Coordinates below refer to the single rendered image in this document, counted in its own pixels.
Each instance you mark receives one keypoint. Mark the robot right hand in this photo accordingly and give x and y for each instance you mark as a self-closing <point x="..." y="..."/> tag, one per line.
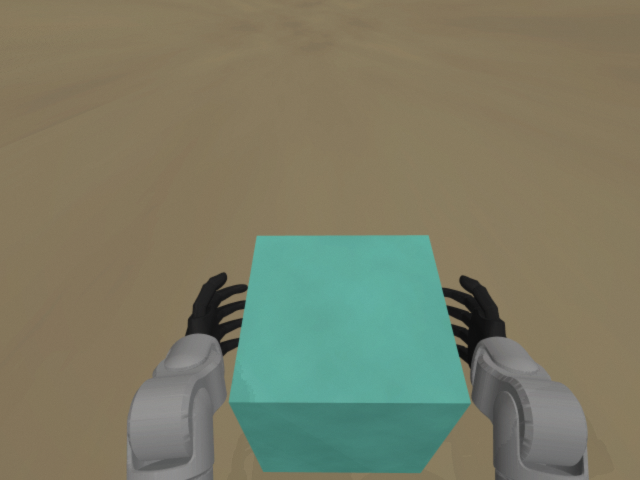
<point x="483" y="321"/>

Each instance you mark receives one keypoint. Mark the robot right forearm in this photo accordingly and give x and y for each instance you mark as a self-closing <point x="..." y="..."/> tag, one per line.
<point x="539" y="427"/>

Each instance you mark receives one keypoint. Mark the robot left hand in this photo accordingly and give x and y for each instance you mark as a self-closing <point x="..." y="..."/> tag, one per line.
<point x="206" y="316"/>

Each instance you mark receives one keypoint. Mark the robot left forearm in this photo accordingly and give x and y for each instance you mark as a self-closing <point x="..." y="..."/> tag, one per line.
<point x="170" y="420"/>

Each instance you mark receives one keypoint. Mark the carton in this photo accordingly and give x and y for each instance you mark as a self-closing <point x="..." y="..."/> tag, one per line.
<point x="347" y="361"/>

